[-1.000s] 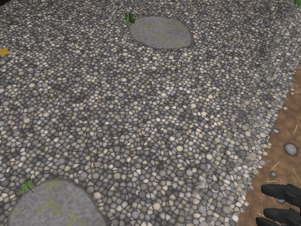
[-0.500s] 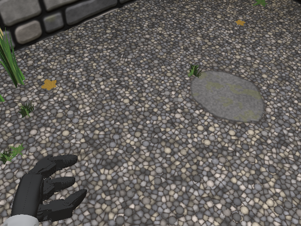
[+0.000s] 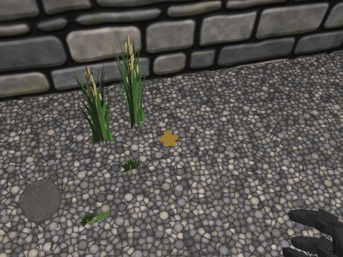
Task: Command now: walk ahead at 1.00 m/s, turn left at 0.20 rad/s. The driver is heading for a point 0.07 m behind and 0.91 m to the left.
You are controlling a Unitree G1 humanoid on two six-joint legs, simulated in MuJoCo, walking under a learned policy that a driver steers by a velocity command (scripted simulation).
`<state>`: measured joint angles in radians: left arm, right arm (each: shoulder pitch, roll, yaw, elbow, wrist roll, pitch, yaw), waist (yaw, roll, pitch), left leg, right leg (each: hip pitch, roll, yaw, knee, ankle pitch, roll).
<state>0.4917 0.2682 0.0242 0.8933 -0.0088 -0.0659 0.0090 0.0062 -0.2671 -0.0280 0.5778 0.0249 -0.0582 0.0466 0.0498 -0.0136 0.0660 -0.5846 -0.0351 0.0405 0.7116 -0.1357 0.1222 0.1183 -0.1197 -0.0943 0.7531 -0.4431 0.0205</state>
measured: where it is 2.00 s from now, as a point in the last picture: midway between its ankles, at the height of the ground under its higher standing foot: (23, 175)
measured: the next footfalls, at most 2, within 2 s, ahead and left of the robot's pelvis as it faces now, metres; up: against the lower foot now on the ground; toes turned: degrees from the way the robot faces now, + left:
right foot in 0.38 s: +0.61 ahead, -0.07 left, +0.00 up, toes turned +12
left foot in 0.78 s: +0.49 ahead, +0.17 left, +0.00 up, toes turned +33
